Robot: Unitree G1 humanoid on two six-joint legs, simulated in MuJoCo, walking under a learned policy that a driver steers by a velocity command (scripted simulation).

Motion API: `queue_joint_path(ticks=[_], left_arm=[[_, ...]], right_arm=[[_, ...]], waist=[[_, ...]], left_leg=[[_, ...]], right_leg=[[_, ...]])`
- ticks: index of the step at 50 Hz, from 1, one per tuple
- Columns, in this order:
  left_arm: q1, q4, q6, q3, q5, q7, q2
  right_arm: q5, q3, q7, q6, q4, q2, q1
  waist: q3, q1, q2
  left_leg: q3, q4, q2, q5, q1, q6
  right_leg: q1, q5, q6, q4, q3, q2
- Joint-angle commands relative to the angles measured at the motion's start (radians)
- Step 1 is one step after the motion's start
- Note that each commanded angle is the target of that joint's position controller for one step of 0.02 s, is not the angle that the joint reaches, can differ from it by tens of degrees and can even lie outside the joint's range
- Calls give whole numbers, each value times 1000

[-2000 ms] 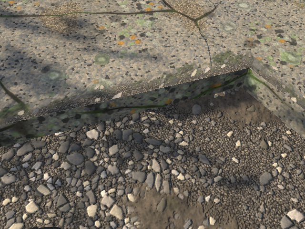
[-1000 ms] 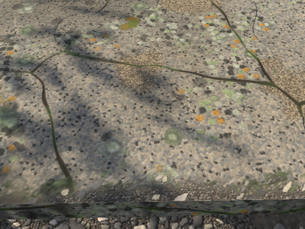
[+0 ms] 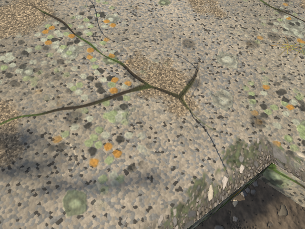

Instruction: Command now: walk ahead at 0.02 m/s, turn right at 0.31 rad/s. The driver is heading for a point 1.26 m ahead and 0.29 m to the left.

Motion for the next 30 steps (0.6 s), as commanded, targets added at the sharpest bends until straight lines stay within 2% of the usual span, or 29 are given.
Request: queue_joint_path(ticks=[1,3,5,8,10,11,12,13,14,15,16,17,19,21,23,24,25,26,27,28,29,30], left_arm=[[7,-78,-15,1,10,4,22],[5,-83,-15,-13,21,-1,-7],[-2,-87,-15,-27,20,-8,-30],[-2,-84,-18,-23,12,-12,-5],[31,-63,-25,-25,18,-13,-13],[27,-62,-27,-25,23,-13,-2],[37,-68,-30,-19,31,-7,45],[28,-56,-29,-12,43,-5,91],[-1,-56,-33,-32,41,-20,-2],[-9,-42,-39,-45,51,-29,-45],[-34,-63,-54,-64,81,-37,-46],[-19,-40,-60,-58,75,-40,-16],[12,-28,-58,-43,64,-40,36],[60,-17,-61,-38,54,-41,44],[22,-24,-67,-43,45,-38,22],[-7,-34,-74,-47,40,-36,9],[-24,-37,-85,-50,38,-32,-15],[-70,-64,-98,-60,39,-32,-53],[-60,-83,-112,-60,47,-36,-60],[-31,-79,-123,-59,60,-41,-51],[-32,-73,-127,-57,62,-46,-43],[-38,-72,-130,-57,63,-52,-46]], right_arm=[[-1,-37,-13,-13,-66,-139,30],[3,-41,-7,-13,-73,-143,7],[11,-44,3,-10,-78,-153,-17],[22,-50,14,-6,-57,-170,26],[33,-41,18,-8,-40,-144,23],[34,-34,22,-14,-16,-121,63],[15,-25,29,-29,-9,-101,86],[-5,-17,40,-42,-6,-60,142],[-9,-13,39,-43,7,-62,90],[-3,-18,39,-39,22,-73,54],[-6,-12,50,-7,22,-59,45],[-7,-16,55,9,25,-61,58],[-14,-23,59,9,37,-78,103],[-20,-22,58,-5,33,-64,106],[-17,-15,55,-24,41,-32,151],[-17,-14,53,-36,47,-32,168],[-19,-18,46,-47,68,-46,219],[-11,-36,42,-54,86,-109,262],[-4,-57,44,-57,105,-175,300],[-1,-65,49,-53,107,-190,313],[-8,-63,52,-50,111,-167,324],[-16,-59,53,-49,111,-149,315]], waist=[[-126,-7,170],[-160,4,177],[-170,2,205],[-157,-21,224],[-132,10,203],[-119,11,180],[-153,-6,108],[-185,-66,-99],[-172,-26,-102],[-114,-15,-71],[-33,-8,-67],[5,-17,-129],[34,-15,-168],[55,7,-155],[54,-29,-138],[53,-47,-97],[31,-67,-63],[7,-82,61],[1,-67,212],[9,-60,266],[17,-64,239],[4,-62,201]], left_leg=[[-186,-133,227,518,170,215],[-180,-123,240,514,185,208],[-165,-127,235,492,131,197],[-203,-128,245,399,101,193],[-193,-113,220,308,61,151],[-184,-108,199,253,36,102],[-145,-64,154,145,-19,36],[-43,-58,71,-31,-45,-35],[-15,-50,46,-66,72,-86],[-2,-43,30,-56,91,-99],[-1,-59,19,-32,91,-86],[18,-25,5,-64,97,-75],[58,55,-30,-132,23,-48],[60,132,-40,-164,-27,-24],[44,67,-28,-164,32,13],[31,-37,-27,-135,78,32],[-22,-105,2,-97,166,47],[-146,-155,58,-160,168,71],[-327,-231,153,-181,236,117],[-461,-273,265,-108,291,168],[-482,-286,309,-20,305,198],[-456,-289,313,35,294,203]], right_leg=[[-34,38,22,-147,-2,-21],[35,27,22,-316,-21,-70],[147,15,10,-480,-94,-112],[225,57,-21,-653,-152,-116],[326,241,-71,-917,-176,-109],[386,352,-102,-1027,-153,-115],[486,522,-128,-1015,-55,-190],[483,541,-201,-940,9,-268],[321,282,-247,-991,15,-261],[251,31,-233,-1035,1,-222],[161,-82,-215,-1136,48,-239],[133,-198,-219,-1167,60,-226],[160,-316,-247,-1187,83,-230],[182,-306,-294,-1200,127,-271],[174,-197,-315,-1173,109,-268],[186,-99,-314,-1136,88,-252],[173,37,-304,-1052,55,-229],[168,119,-268,-933,-50,-152],[86,125,-239,-788,-140,-80],[-10,78,-229,-713,-185,-67],[-46,-2,-234,-664,-188,-74],[-32,-56,-236,-630,-173,-86]])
